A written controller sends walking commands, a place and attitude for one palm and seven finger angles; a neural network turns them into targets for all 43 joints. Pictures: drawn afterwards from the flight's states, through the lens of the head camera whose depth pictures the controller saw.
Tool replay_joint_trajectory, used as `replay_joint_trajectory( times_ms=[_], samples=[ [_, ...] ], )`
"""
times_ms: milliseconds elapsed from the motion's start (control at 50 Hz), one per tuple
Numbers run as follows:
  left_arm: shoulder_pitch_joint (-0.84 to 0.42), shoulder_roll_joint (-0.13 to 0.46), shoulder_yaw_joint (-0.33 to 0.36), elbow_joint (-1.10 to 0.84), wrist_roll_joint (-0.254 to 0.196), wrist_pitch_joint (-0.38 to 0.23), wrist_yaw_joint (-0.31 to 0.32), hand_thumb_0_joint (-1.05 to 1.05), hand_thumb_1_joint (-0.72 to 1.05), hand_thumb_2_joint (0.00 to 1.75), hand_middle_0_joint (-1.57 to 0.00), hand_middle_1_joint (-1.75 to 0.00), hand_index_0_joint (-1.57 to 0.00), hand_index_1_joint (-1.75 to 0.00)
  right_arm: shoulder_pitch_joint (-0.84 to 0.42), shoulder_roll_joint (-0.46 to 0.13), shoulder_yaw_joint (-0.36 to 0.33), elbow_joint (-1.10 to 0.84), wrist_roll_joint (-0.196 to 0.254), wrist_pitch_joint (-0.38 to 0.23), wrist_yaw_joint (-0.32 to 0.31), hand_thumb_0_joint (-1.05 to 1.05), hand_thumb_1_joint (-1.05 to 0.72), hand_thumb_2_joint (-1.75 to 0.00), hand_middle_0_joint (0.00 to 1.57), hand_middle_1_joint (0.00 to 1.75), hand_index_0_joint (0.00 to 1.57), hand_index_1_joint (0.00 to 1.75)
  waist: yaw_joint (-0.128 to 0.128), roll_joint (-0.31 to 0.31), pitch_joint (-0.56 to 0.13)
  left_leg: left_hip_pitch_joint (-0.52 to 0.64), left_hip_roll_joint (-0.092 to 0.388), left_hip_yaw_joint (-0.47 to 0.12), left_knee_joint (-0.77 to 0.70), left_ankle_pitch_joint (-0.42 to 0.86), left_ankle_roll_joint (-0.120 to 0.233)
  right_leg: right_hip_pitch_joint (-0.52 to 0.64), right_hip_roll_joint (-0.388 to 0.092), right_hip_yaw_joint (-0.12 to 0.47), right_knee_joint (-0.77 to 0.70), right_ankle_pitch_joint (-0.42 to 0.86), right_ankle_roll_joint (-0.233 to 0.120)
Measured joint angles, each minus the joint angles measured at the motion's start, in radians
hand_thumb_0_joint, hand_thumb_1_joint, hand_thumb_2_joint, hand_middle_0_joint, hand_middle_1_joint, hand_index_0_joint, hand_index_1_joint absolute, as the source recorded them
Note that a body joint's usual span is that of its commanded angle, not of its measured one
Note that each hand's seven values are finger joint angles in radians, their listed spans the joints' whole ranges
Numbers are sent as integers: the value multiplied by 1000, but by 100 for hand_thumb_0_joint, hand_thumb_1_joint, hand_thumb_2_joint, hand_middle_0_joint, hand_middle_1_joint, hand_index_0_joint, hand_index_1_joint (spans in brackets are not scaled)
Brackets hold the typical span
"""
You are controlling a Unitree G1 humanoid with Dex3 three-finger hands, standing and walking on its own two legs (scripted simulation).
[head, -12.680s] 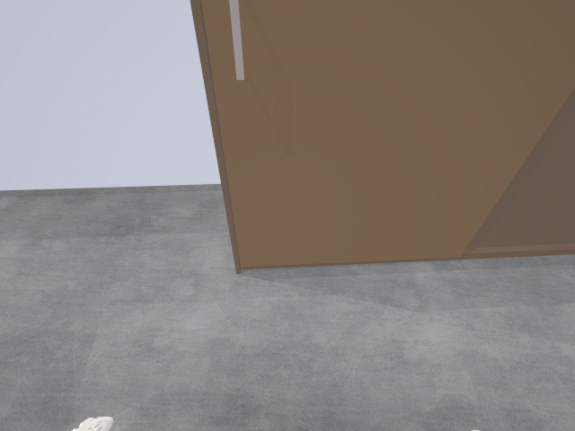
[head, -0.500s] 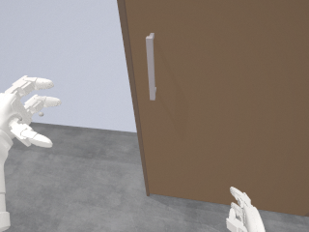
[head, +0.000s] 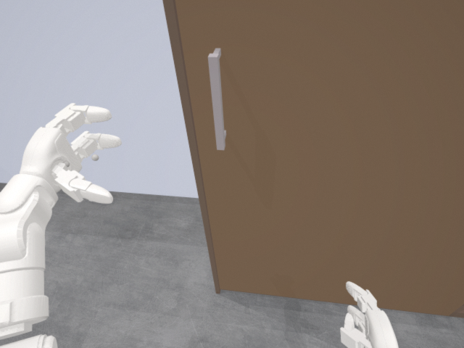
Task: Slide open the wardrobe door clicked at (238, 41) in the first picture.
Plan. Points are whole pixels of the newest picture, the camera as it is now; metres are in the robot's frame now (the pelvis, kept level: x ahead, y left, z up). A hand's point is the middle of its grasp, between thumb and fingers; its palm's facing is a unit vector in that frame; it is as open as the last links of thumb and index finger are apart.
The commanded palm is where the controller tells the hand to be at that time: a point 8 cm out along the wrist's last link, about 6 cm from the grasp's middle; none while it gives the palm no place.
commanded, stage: move the hooked fingers beside the handle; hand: left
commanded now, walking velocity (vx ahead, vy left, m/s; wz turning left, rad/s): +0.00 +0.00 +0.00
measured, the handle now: (219, 102) +0.52 +0.08 +0.20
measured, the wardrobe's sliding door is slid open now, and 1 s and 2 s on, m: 0.00 0.00 0.00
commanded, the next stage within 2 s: feel for the door with the fingertips in 1.98 s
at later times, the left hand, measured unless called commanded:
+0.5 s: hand (138, 139) +0.37 +0.19 +0.21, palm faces -0.03 -1.00 -0.02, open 14.0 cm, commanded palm +0.35 +0.24 +0.21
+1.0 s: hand (173, 122) +0.43 +0.15 +0.21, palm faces -0.03 -1.00 +0.00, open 13.9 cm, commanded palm +0.41 +0.20 +0.21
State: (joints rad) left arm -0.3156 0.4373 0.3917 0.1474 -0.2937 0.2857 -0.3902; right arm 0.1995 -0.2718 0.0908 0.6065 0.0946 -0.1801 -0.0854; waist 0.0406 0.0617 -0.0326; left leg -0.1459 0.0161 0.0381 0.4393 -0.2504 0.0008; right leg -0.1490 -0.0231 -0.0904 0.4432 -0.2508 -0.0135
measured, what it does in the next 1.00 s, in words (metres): stands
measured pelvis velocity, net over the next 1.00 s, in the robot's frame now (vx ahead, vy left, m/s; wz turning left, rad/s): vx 0.00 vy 0.00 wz -0.02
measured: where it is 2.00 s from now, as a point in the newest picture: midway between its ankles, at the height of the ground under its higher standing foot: outside the picture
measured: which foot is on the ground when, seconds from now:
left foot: down 0.00-1.00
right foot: down 0.00-1.00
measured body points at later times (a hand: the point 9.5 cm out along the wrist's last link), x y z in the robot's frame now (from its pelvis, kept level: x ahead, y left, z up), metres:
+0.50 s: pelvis +0.00 +0.00 +0.00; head -0.02 -0.02 +0.45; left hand +0.37 +0.24 +0.22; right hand +0.18 -0.23 -0.08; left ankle -0.01 +0.12 -0.74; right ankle -0.01 -0.11 -0.74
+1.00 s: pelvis +0.00 +0.00 +0.00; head +0.00 -0.01 +0.45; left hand +0.42 +0.20 +0.21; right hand +0.13 -0.24 -0.10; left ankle -0.01 +0.12 -0.74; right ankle -0.01 -0.11 -0.74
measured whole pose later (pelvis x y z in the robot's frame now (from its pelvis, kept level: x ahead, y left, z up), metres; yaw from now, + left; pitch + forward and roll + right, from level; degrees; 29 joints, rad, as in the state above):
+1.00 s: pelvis +0.00 +0.00 +0.00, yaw -1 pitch +0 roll +0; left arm -0.72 0.30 0.22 0.58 -0.19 0.21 -0.13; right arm 0.25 -0.26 0.06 0.67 0.08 -0.08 -0.08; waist -0.02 0.04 -0.03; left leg -0.18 0.02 0.06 0.42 -0.24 0.00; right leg -0.19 -0.02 -0.07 0.42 -0.23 -0.01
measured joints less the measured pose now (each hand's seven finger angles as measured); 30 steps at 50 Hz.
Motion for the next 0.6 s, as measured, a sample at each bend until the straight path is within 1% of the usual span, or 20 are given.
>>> replay_joint_trajectory(
  times_ms=[160, 260, 400, 500, 600],
  samples=[
    [-25, -35, -38, -3, 13, 20, 50, -1, -50, 30, -30, -121, -30, -120, 3, 0, -7, 10, 0, 22, 0, 1, -90, -90, 20, 30, 20, 30, -1, 0, -2, 1, 0, 3, -1, -1, 0, -2, 0, 3, 4, -3, 0],
    [-81, -47, -70, 51, 29, 27, 82, -1, -50, 30, -30, -121, -30, -120, -5, 3, -4, 21, -1, 33, -8, 1, -90, -90, 20, 30, 20, 30, -5, -5, 5, -5, 0, -2, 1, 1, 0, -6, 0, -1, 4, -1, -1],
    [-153, -53, -92, 124, 42, 9, 107, -1, -50, 30, -30, -121, -30, -120, -4, 9, -5, 24, -2, 44, -8, 1, -90, -90, 20, 30, 20, 30, -16, -11, 5, -10, 2, 1, -5, 5, -1, -12, 2, 2, -3, 5, -2],
    [-197, -75, -122, 165, 49, 4, 130, -1, -50, 30, -30, -121, -30, -120, 3, 7, -9, 29, -3, 55, -6, 1, -90, -90, 20, 30, 20, 30, -22, -11, 5, -14, 0, 5, -7, 6, 1, -17, 1, 6, -5, 7, 0],
    [-228, -90, -133, 204, 62, -4, 164, -1, -50, 30, -30, -121, -30, -120, 9, 9, -13, 34, -7, 71, -2, 1, -90, -90, 20, 30, 20, 30, -32, -15, 4, -15, 0, 11, -13, 8, 2, -22, 2, 12, -8, 10, 1]
  ],
)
